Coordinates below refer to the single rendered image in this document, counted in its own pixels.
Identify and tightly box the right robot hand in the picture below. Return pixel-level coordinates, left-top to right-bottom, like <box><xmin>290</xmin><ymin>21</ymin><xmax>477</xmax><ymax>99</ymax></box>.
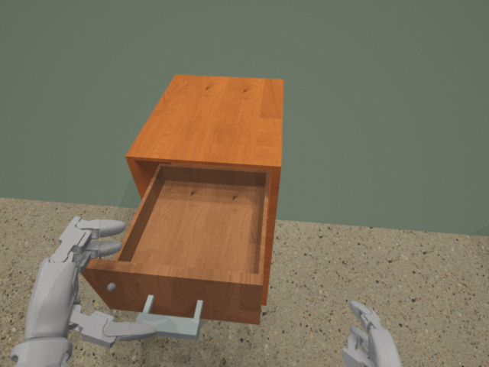
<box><xmin>343</xmin><ymin>300</ymin><xmax>403</xmax><ymax>367</ymax></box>

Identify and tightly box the robot left forearm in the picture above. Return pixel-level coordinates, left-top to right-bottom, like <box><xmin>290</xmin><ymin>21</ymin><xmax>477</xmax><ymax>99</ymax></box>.
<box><xmin>9</xmin><ymin>336</ymin><xmax>73</xmax><ymax>367</ymax></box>

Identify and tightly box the drawer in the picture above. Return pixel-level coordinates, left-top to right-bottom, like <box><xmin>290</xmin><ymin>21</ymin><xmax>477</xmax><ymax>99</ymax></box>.
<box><xmin>81</xmin><ymin>164</ymin><xmax>270</xmax><ymax>325</ymax></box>

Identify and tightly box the handle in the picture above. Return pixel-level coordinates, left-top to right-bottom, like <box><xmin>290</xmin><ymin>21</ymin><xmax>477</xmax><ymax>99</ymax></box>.
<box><xmin>136</xmin><ymin>295</ymin><xmax>203</xmax><ymax>340</ymax></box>

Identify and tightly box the cabinet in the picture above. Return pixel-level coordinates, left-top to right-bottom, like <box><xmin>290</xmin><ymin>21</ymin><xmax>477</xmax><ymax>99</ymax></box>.
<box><xmin>125</xmin><ymin>75</ymin><xmax>283</xmax><ymax>306</ymax></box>

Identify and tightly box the left robot hand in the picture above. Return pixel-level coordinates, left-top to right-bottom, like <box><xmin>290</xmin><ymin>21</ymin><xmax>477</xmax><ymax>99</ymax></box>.
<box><xmin>24</xmin><ymin>216</ymin><xmax>157</xmax><ymax>349</ymax></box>

